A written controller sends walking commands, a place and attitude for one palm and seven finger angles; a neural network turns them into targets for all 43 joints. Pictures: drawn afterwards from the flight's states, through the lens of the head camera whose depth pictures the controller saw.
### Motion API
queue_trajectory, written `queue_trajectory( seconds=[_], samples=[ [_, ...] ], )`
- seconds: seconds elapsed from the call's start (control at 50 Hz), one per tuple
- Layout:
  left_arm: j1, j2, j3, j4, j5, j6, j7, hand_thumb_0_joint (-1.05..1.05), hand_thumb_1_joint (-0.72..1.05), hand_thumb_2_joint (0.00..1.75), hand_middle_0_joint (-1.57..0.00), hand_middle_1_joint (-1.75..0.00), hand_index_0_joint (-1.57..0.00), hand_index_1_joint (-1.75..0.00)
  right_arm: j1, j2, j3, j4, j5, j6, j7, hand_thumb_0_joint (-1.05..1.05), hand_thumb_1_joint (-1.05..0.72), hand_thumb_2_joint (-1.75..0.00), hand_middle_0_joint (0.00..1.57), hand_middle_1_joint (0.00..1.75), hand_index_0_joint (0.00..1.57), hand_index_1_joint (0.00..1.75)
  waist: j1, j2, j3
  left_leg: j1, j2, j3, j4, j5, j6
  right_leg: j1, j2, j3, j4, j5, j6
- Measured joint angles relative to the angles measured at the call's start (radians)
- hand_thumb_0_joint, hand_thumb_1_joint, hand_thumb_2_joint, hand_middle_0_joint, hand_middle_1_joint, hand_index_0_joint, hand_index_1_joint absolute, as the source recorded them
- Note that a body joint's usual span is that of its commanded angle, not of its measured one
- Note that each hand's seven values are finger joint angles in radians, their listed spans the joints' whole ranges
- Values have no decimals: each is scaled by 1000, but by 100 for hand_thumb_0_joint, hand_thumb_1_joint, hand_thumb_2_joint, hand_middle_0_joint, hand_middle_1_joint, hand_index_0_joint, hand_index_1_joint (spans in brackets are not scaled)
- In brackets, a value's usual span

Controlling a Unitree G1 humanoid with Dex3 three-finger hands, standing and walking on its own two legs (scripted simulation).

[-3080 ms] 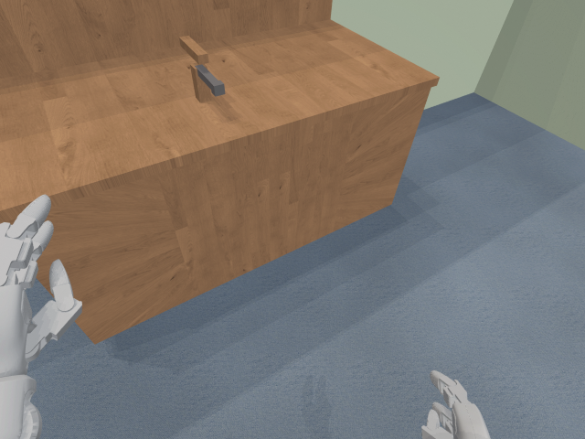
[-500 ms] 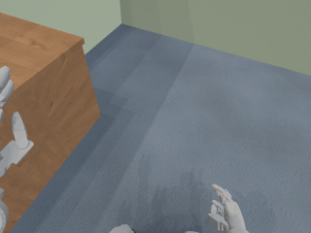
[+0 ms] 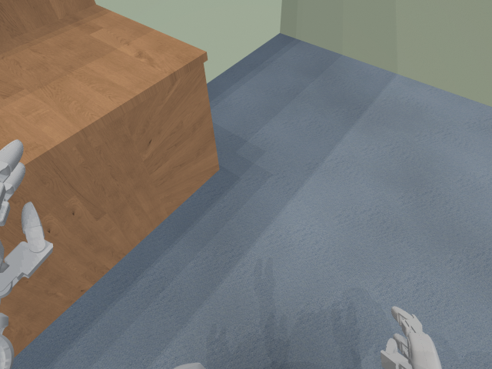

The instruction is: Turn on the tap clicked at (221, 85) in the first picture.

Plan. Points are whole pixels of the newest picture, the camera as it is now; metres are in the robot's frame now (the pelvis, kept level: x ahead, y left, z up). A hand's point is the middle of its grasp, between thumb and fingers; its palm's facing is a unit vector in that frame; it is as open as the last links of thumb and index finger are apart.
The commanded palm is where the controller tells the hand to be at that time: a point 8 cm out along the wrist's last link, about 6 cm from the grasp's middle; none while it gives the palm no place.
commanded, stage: turn to face it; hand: left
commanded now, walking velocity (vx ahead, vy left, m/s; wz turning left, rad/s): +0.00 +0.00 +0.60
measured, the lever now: out of the picture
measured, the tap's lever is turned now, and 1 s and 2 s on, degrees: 0 0 0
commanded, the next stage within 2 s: take the last steps up to it in 0.78 s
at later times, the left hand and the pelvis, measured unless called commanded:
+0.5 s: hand out of the picture +0.07 +0.27 +0.17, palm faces +0.66 -0.63 -0.42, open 7.4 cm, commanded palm +0.02 +0.28 +0.17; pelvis -0.05 -0.03 -0.01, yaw +16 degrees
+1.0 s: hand out of the picture -0.04 +0.25 +0.16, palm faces +0.75 -0.54 -0.37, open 7.4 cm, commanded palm -0.10 +0.26 +0.17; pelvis -0.11 -0.06 -0.01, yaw +27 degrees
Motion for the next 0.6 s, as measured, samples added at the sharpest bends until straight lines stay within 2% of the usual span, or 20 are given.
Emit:
queue_trajectory(
  seconds=[0.04, 0.08, 0.1, 0.12, 0.14, 0.18, 0.24, 0.3, 0.36, 0.46, 0.5, 0.52, 0.56, 0.6],
  samples=[
    [12, 11, 18, -24, -4, -10, 7, 2, 88, 90, -21, -30, -22, -30, 0, 1, -3, -16, 1, 6, 5, 2, -91, -89, 20, 30, 19, 30, 2, -3, -5, 42, -12, 16, -95, 27, 3, -19, -11, -16, 36, -15, 8],
    [25, 14, 33, -41, -11, -12, 13, 2, 88, 90, -21, -30, -21, -30, -3, 1, -1, -34, 4, 14, 10, 1, -91, -89, 20, 30, 19, 30, 3, -1, -13, 108, -29, 30, -224, 137, 14, -53, -29, -25, 121, -48, 23],
    [23, 18, 39, -38, -17, -13, 16, 2, 89, 90, -21, -30, -21, -30, -13, 13, -2, -33, 4, 15, 11, 1, -91, -89, 20, 30, 19, 30, 1, -14, -12, 116, -43, 33, -236, 160, 51, -86, -48, -4, 199, -63, 39],
    [9, 19, 36, -23, -20, -14, 14, 1, 89, 90, -21, -30, -21, -30, -22, 29, -2, -27, 5, 13, 14, 1, -91, -89, 20, 30, 19, 30, 0, -22, -6, 109, -51, 26, -213, 150, 77, -123, -45, 48, 296, -126, 62],
    [-8, 17, 29, -1, -13, -15, 7, 2, 89, 90, -21, -30, -21, -30, -26, 46, 0, -19, 8, 5, 23, 1, -91, -89, 20, 30, 19, 30, -2, -19, 1, 106, -50, 9, -195, 137, 92, -157, -22, 97, 397, -192, 77],
    [-30, 18, 13, 27, 5, -8, -10, 2, 89, 90, -21, -30, -21, -30, -27, 78, 21, -2, 8, -11, 42, 1, -91, -89, 20, 30, 19, 30, -8, -8, 5, 104, -41, -38, -197, 137, 99, -221, 24, 153, 556, -233, 97],
    [-30, 22, -4, 0, 13, 4, -25, 2, 89, 90, -21, -30, -21, -30, -17, 118, 54, 12, 12, -34, 71, 1, -91, -89, 20, 30, 19, 30, -2, 1, 5, 105, -28, -102, -236, 181, 85, -282, 55, 185, 620, -152, 116],
    [0, 20, 0, -66, 1, -6, -28, 2, 89, 90, -21, -30, -21, -30, -2, 141, 76, 13, 12, -56, 84, 1, -90, -89, 20, 30, 20, 30, 17, 7, 3, 102, -22, -146, -269, 217, 76, -286, 64, 199, 559, -81, 127],
    [17, 14, 10, -86, -10, -18, -27, 2, 89, 90, -21, -30, -21, -30, 7, 144, 85, 20, 12, -71, 82, 1, -90, -89, 21, 30, 20, 30, 36, 27, -11, 92, -23, -183, -290, 245, 67, -242, 78, 205, 456, -68, 132],
    [-17, -12, 20, 16, -18, -1, -20, 2, 89, 90, -21, -30, -21, -30, 0, 123, 84, 38, 11, -78, 69, 1, -90, -89, 21, 30, 20, 30, 56, 69, -34, 58, -34, -232, -297, 279, 49, -108, 123, 207, 248, -120, 129],
    [-37, -22, 16, 65, -17, 18, -19, 2, 89, 90, -21, -30, -21, -30, -7, 112, 81, 38, 10, -76, 67, 1, -90, -89, 21, 30, 20, 30, 63, 73, -35, 36, -45, -240, -281, 284, 37, -30, 137, 199, 103, -93, 119],
    [-46, -26, 12, 82, -15, 28, -19, 2, 89, 90, -20, -30, -21, -30, -11, 106, 80, 35, 10, -74, 68, 1, -90, -89, 21, 30, 20, 30, 68, 69, -34, 15, -51, -235, -255, 272, 34, 3, 137, 195, 19, -32, 90],
    [-73, -58, -25, 112, -7, 50, -20, 2, 89, 90, -20, -30, -21, -30, -24, 81, 69, 50, 9, -62, 66, 1, -90, -89, 21, 30, 20, 30, 63, 90, -16, -45, -52, -232, -100, 104, 30, 1, 142, 171, 17, 34, 16],
    [-82, -80, -65, 124, -9, 61, -22, 2, 89, 90, -20, -30, -21, -30, -20, 60, 58, 74, 3, -53, 62, 1, -90, -89, 21, 30, 20, 30, 56, 79, -15, -110, -74, -207, 134, 32, 15, 5, 118, 153, 18, 24, -11]
  ],
)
